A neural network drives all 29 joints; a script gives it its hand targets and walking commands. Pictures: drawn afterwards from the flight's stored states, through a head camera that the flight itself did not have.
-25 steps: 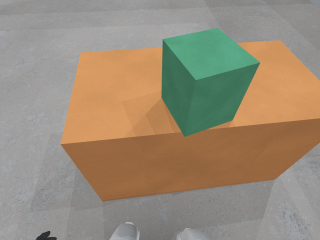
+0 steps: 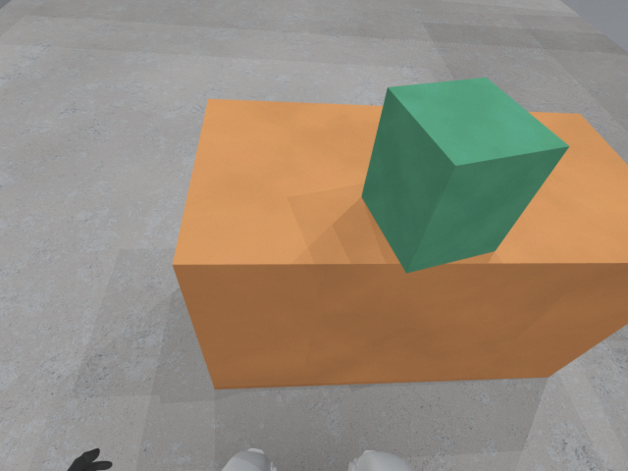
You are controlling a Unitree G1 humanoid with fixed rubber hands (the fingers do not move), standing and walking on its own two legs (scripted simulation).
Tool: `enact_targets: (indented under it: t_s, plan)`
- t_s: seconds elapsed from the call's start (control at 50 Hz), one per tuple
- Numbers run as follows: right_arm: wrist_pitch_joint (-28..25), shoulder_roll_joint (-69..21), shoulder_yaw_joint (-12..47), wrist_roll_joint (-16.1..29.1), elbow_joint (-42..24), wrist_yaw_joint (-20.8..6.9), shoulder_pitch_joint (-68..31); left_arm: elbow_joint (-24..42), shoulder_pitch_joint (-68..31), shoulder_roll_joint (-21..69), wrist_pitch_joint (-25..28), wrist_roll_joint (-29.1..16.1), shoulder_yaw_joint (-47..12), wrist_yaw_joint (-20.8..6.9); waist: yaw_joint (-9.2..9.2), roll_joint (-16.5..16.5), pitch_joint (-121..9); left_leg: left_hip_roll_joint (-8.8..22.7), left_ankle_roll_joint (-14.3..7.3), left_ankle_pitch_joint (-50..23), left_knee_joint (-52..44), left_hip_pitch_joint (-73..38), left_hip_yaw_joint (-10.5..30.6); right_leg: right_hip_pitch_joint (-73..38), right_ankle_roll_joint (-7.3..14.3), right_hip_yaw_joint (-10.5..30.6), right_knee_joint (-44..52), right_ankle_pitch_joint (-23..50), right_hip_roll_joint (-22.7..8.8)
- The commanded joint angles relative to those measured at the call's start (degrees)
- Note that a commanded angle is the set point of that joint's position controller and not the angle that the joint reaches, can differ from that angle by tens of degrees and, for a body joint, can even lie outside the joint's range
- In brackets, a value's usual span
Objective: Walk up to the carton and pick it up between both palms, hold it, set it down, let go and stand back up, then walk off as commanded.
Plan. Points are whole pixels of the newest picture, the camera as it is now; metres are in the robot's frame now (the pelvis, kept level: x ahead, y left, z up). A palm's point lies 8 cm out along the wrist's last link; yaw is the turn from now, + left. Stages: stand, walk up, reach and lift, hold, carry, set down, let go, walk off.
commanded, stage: walk up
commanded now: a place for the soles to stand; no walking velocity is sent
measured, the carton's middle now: (445, 176) +0.60 -0.24 +0.03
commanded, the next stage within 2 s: none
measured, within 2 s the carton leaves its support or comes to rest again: neither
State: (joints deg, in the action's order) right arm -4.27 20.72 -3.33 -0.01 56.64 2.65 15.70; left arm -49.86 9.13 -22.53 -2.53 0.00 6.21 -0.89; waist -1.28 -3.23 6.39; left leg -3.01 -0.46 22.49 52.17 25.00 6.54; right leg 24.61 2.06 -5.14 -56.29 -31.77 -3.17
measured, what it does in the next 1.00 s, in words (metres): steps on the spot: right foot, then left foot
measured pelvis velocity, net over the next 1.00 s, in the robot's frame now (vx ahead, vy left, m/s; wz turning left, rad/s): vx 0.00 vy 0.01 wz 0.06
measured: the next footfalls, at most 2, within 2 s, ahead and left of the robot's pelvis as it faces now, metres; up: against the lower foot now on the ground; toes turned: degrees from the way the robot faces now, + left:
right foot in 0.18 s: +0.07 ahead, -0.12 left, +0.00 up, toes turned -3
left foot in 0.52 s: +0.07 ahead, +0.15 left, +0.00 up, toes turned -3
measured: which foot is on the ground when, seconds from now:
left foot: down 0.00-0.22, up 0.24-0.50, down 0.52-1.00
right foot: up 0.00-0.16, down 0.18-1.00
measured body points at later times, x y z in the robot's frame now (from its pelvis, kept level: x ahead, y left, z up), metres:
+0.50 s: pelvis +0.01 -0.02 +0.00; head +0.03 -0.03 +0.45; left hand +0.09 +0.31 -0.10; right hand +0.05 -0.33 -0.13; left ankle +0.05 +0.14 -0.68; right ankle +0.03 -0.13 -0.69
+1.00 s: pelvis +0.00 +0.01 +0.00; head +0.02 +0.02 +0.45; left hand +0.08 +0.33 -0.12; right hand +0.06 -0.31 -0.11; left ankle +0.04 +0.15 -0.69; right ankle +0.03 -0.12 -0.69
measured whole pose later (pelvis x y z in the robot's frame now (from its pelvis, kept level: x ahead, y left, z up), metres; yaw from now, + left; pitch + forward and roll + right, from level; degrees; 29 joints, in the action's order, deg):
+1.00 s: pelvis +0.00 +0.01 +0.00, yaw +3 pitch -3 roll +0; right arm -4.4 20.7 -3.3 0.0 57.1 3.1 14.8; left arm -55.0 8.8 -22.4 -1.3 0.0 5.6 -1.1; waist -1.3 -1.2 6.1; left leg -2.8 0.9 23.9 51.2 24.0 7.7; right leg 22.4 0.3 -5.1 -52.0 -26.6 -4.5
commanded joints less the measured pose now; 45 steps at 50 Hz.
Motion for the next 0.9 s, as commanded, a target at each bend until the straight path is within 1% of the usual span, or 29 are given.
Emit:
enact_targets:
  t_s: [0.0, 0.06, 0.1, 0.12, 0.16, 0.18, 0.2, 0.22, 0.26, 0.28, 0.3, 0.36, 0.4, 0.42, 0.46, 0.48, 0.5, 0.52, 0.54, 0.56, 0.58, 0.66, 0.7, 0.72, 0.74, 0.76, 0.78, 0.82, 0.88]
  plan:
    - [-1.4, 19.1, -4.3, -3.1, -3.6, 1.7, -1.6, 0.8, 0.0, -12.6, 0.8, 1.3, 3.1, -0.2, 1.10, 15.5, -2.6, 10.3, -9.1, 23.4, -32.3, -1.0, 33.1, 6.3, -0.9, 10.3, -2.7, 3.1, -0.2]
    - [-1.1, 19.1, -4.5, -3.1, -4.6, 1.8, -0.1, 1.2, -1.2, -11.4, 1.3, 1.4, 3.3, -0.2, 1.03, 15.7, -2.3, 12.1, -11.4, 17.1, -30.0, -3.1, 34.8, 6.7, -0.6, 10.5, 2.1, -0.1, 0.0]
    - [-1.1, 18.4, -4.0, -2.8, -4.9, 1.9, 0.9, 1.1, -1.0, -11.4, 2.1, 1.3, 3.3, 0.2, 0.88, 16.5, -5.1, 12.5, -11.8, 3.6, -25.5, -6.0, 33.4, 5.0, -0.4, 10.1, 6.4, -0.9, 0.6]
    - [-0.9, 18.5, -3.8, -2.6, -5.0, 1.9, 0.1, 0.1, 1.2, -11.1, 2.5, 1.0, 3.2, 0.3, 2.40, 17.0, -7.8, 12.2, -11.6, -1.7, -22.9, -6.0, 32.3, 0.9, -0.1, 10.3, 10.6, 0.3, 0.6]
    - [-0.4, 16.2, -2.8, -2.1, -5.6, 2.1, -3.3, -1.5, 3.9, -10.3, 3.6, 1.2, 3.5, 0.6, 5.59, 11.3, -8.6, 9.2, -8.1, -15.7, -13.9, 1.4, 22.2, -12.1, 0.9, 10.3, 25.5, 9.0, -0.3]
    - [-0.3, 13.0, -2.2, -1.2, -6.4, 2.2, -4.3, -2.4, 7.2, -14.2, 4.1, 2.1, 4.1, 1.1, 7.65, 1.3, -8.6, 3.6, -3.5, -13.9, -2.0, 11.3, 11.6, -20.5, 2.3, 20.1, 30.8, 9.5, -7.2]
    - [-0.4, 10.9, -1.4, -1.2, -6.6, 2.4, -3.2, -1.0, 6.1, -17.0, 4.5, 2.1, 4.6, 1.3, 6.52, -6.8, -5.7, -2.3, -0.8, 1.3, 6.7, 17.9, -1.1, -21.2, 3.1, 29.8, 36.1, 13.5, -16.8]
    - [-0.1, 15.0, -2.5, -1.3, -5.7, 2.7, -3.1, -0.9, 2.7, -16.4, 4.7, 1.7, 4.4, 1.1, 4.84, -0.6, -6.7, 0.5, -0.4, 10.4, 8.8, 18.8, -2.2, -20.7, 5.8, 32.6, 35.3, 12.5, -20.8]
    - [-0.3, 16.0, -2.7, -0.9, -5.2, 2.2, -2.9, -0.6, -0.1, -15.4, 4.9, 1.6, 3.9, 1.1, 3.96, 1.1, -3.9, 2.9, -1.3, 9.7, 12.1, 17.2, -3.1, -18.0, 8.1, 28.9, 33.9, 15.8, -20.2]
    - [-0.3, 15.5, -2.7, -0.6, -5.3, 2.1, -2.4, -0.5, -0.2, -15.7, 5.0, 1.9, 4.0, 1.5, 4.15, -1.4, -3.3, 3.0, -1.7, 9.4, 9.9, 17.6, -2.9, -17.8, 4.7, 26.5, 33.4, 19.4, -18.7]
    - [-0.3, 15.0, -2.5, -0.5, -4.9, 1.7, -1.4, -0.8, 0.1, -15.3, 5.1, 1.9, 3.8, 1.5, 4.04, -3.5, -3.5, 3.8, -1.6, 7.9, 9.1, 15.4, -4.1, -18.4, 4.9, 23.8, 32.0, 20.0, -17.6]
    - [-0.2, 13.6, -2.1, -0.9, -4.9, 1.8, -2.0, -1.4, 2.8, -14.0, 5.0, 1.8, 3.4, 1.7, 4.85, -5.3, -4.0, 3.3, -1.3, 7.9, 8.7, 15.5, -5.1, -20.5, 4.3, 18.6, 25.3, 41.2, -15.6]
    - [-0.2, 13.4, -2.2, -0.4, -4.1, 1.8, 0.0, -0.4, 1.2, -13.9, 4.5, 1.7, 3.1, 1.5, 3.64, -9.4, -5.8, 3.3, -1.3, 8.1, 5.4, 10.4, -7.1, -17.1, 6.6, 17.5, 25.0, 38.9, -16.6]
    - [-0.3, 13.7, -2.3, -0.5, -4.2, 1.6, -0.3, 0.6, 0.2, -13.2, 4.3, 1.8, 3.0, 1.4, 4.06, -9.1, -5.4, 3.0, -1.5, 7.7, 2.2, 9.4, -8.1, -16.9, 7.1, 16.6, 24.3, 39.2, -15.7]
    - [-1.0, 13.4, -2.4, -0.4, -2.8, 1.6, 2.8, 1.6, -3.9, -13.4, 3.6, 1.2, 2.2, 1.0, 1.38, -9.1, -6.0, 3.2, -2.7, -0.8, -8.9, -0.7, -9.3, -9.5, 7.7, 11.1, 19.9, 33.7, -14.1]
    - [-1.5, 13.4, -2.7, -0.3, -1.9, 1.7, 5.0, 1.9, -4.5, -12.9, 3.3, 0.9, 2.1, 1.0, -0.06, -5.8, -6.0, 2.6, -3.1, -8.0, -14.7, -4.7, -7.0, -6.6, 5.5, 9.7, 15.3, 31.9, -13.1]
    - [-1.9, 15.7, -3.3, -0.8, -0.9, 2.1, 7.0, 2.8, -5.4, -12.0, 3.0, 0.3, 1.7, 0.9, -0.55, -2.5, -7.6, 3.7, -3.9, -16.6, -15.9, -8.9, -0.3, -3.8, 3.2, 7.2, 8.2, 31.3, -9.5]
    - [-2.3, 19.1, -3.8, -1.4, -1.5, 2.6, 7.9, 3.9, -5.7, -9.1, 2.7, -0.4, 1.2, 0.7, -0.62, 7.9, -10.3, 12.2, -7.8, -21.7, -19.2, -11.8, 17.2, 1.6, -0.3, 3.6, -2.9, 23.1, -4.0]
    - [-2.2, 21.2, -4.1, -1.5, -2.1, 2.6, 6.9, 3.6, -6.3, -7.7, 1.8, 0.1, 1.2, 0.9, -0.09, 10.3, -7.6, 18.2, -13.1, -16.0, -24.8, -11.6, 35.8, 8.3, -0.6, 6.0, -2.5, -1.2, 1.2]
    - [-2.1, 22.2, -4.1, -1.5, -2.4, 2.5, 4.7, 3.6, -6.6, -10.2, 1.3, 0.6, 1.6, 1.0, -0.53, 6.9, -8.1, 18.6, -15.4, -2.7, -26.8, -9.5, 40.3, 7.4, -0.1, 10.3, -2.3, -9.5, 0.9]
    - [-2.0, 23.1, -4.7, -2.1, -2.7, 2.6, 1.9, 3.4, -7.3, -11.3, 1.4, 0.9, 1.9, 0.9, 0.28, 8.8, -5.2, 17.5, -15.7, 0.4, -27.2, -6.3, 40.6, 7.5, -0.4, 10.5, -1.2, -9.6, 0.8]
    - [-1.0, 18.4, -2.9, -2.0, -4.2, 1.7, -6.0, -1.0, 1.0, -11.3, 2.2, 1.0, 2.4, 0.1, 3.90, 13.5, -3.7, 11.4, -9.7, 7.8, -25.6, 5.0, 25.9, -4.2, 0.5, 7.8, 10.5, 3.3, 0.3]
    - [-0.3, 16.8, -2.6, -2.2, -4.6, 1.5, -7.1, -2.5, 2.3, -11.9, 2.5, 1.4, 3.0, 0.1, 5.54, 9.1, -2.9, 7.9, -6.5, 9.6, -21.0, 12.2, 20.0, -11.2, 2.3, 11.5, 19.8, -0.4, -1.4]
    - [0.3, 15.0, -2.5, -1.8, -4.6, 1.2, -7.8, -2.2, 2.4, -13.5, 2.6, 2.0, 3.4, 0.2, 6.03, 1.0, -1.1, 3.7, -4.2, 12.1, -14.0, 17.1, 12.2, -14.0, 3.7, 17.0, 28.3, -7.4, -4.7]
    - [0.4, 13.6, -2.6, -1.5, -4.8, 1.5, -7.8, -2.4, 3.7, -16.7, 3.2, 2.2, 4.0, 0.3, 6.84, -7.6, -1.1, -2.0, -1.9, 7.4, 1.5, 18.4, 0.5, -14.3, 5.6, 28.8, 39.0, -14.5, -13.1]
    - [0.6, 14.4, -2.7, -1.5, -3.8, 1.7, -5.2, -1.3, 1.1, -17.8, 3.5, 2.1, 4.2, 0.4, 5.13, -6.5, -0.1, -0.2, -1.2, 8.5, 8.9, 15.3, -2.7, -8.6, 8.8, 34.4, 43.5, -18.2, -20.0]
    - [0.6, 16.3, -3.4, -1.8, -3.7, 1.6, -3.6, 0.2, -2.5, -17.6, 3.8, 2.1, 4.0, 0.4, 3.66, -1.0, 0.1, 1.7, -1.0, 9.0, 11.1, 14.0, -3.3, -6.5, 9.5, 33.7, 42.9, -17.5, -20.7]
    - [0.1, 16.8, -3.9, -1.3, -3.0, 0.9, 1.2, 0.7, -6.9, -16.5, 4.1, 2.2, 3.4, 0.3, 1.37, -3.9, 0.1, 3.5, -1.9, 7.9, 8.9, 7.8, -5.3, -2.5, 10.6, 28.2, 39.8, -14.9, -19.2]
    - [-1.1, 15.0, -3.4, -1.0, -2.0, 0.6, 3.5, 1.0, -6.7, -14.7, 3.6, 2.0, 2.3, 0.2, 0.19, -3.8, -3.2, 2.4, -3.3, 1.3, -7.0, -1.3, -6.7, -2.7, 7.9, 15.8, 26.7, 9.0, -13.5]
